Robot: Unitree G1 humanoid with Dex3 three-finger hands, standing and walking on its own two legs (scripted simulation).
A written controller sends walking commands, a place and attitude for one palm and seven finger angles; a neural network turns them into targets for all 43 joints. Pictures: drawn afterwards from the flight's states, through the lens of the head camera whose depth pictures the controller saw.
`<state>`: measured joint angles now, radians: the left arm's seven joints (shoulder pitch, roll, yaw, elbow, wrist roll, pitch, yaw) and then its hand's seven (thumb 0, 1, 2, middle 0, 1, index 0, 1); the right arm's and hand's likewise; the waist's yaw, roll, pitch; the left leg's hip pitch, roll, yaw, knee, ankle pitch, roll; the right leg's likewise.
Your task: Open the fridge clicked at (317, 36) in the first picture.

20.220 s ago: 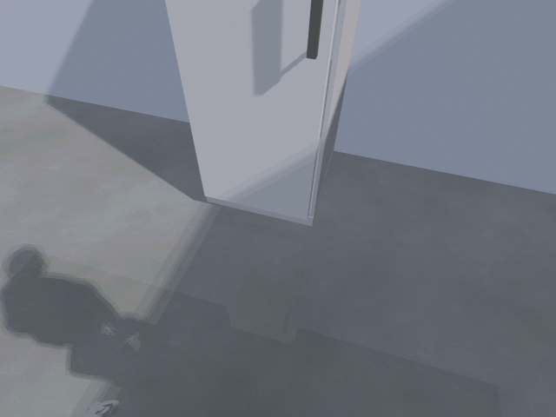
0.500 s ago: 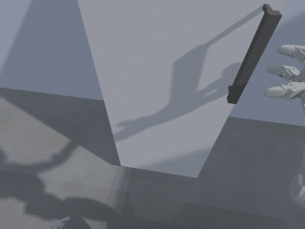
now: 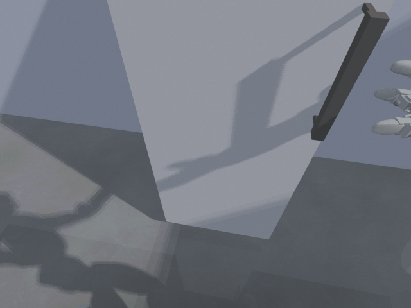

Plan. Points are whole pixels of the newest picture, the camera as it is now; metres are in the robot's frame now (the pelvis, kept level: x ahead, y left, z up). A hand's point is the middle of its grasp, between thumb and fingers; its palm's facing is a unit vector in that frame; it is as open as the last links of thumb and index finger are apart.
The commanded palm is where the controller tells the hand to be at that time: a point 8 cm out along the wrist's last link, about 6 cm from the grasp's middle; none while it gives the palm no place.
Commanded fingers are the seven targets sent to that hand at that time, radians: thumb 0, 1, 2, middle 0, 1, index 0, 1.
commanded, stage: move the hooked fingers beside the handle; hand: right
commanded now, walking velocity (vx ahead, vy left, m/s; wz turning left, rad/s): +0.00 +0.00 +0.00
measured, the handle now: (338, 81) +0.51 -0.19 +0.20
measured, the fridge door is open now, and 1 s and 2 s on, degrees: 0 0 0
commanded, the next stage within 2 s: feel for the door with the fingertips in 0.82 s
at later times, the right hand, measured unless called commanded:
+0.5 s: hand (387, 106) +0.45 -0.26 +0.20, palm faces +0.12 +0.99 +0.00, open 14.0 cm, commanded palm +0.42 -0.31 +0.20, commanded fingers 0.00 0.50 -0.30 0.30 1.20 0.30 1.20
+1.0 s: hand (381, 102) +0.44 -0.24 +0.21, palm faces +0.10 +1.00 -0.01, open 14.0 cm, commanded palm +0.42 -0.29 +0.21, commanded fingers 0.00 0.50 -0.30 0.30 1.20 0.30 1.20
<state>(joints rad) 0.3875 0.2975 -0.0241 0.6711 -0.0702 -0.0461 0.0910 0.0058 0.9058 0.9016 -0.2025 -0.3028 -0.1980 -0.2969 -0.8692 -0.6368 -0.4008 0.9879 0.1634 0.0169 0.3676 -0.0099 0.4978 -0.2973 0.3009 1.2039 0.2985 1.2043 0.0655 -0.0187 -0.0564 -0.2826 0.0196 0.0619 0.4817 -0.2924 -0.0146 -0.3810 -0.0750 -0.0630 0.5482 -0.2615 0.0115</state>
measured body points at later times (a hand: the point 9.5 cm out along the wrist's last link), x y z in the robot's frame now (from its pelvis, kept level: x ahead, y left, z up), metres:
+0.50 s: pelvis +0.01 +0.00 +0.00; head +0.03 +0.00 +0.45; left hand +0.07 +0.27 -0.11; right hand +0.44 -0.32 +0.20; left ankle -0.03 +0.13 -0.73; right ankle +0.01 -0.12 -0.73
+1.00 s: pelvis +0.00 +0.00 +0.00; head +0.01 +0.01 +0.45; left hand +0.08 +0.27 -0.11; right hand +0.43 -0.30 +0.21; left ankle -0.03 +0.13 -0.73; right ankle +0.01 -0.12 -0.73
